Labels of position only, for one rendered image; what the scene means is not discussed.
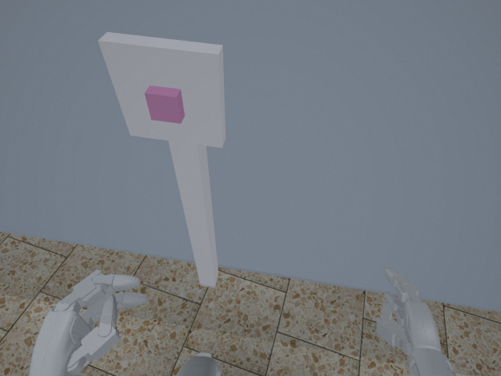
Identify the robot left thigh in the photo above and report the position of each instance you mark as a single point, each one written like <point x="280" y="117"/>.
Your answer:
<point x="200" y="366"/>

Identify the robot left hand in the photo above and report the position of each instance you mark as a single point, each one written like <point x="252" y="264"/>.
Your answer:
<point x="63" y="330"/>

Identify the robot right hand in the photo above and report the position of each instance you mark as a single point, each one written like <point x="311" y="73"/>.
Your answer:
<point x="415" y="328"/>

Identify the button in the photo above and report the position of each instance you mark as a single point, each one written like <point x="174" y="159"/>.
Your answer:
<point x="165" y="104"/>

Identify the right robot forearm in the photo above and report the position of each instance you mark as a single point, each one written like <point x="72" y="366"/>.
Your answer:
<point x="429" y="362"/>

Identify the panel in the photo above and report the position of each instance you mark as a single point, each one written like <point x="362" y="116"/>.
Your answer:
<point x="134" y="63"/>

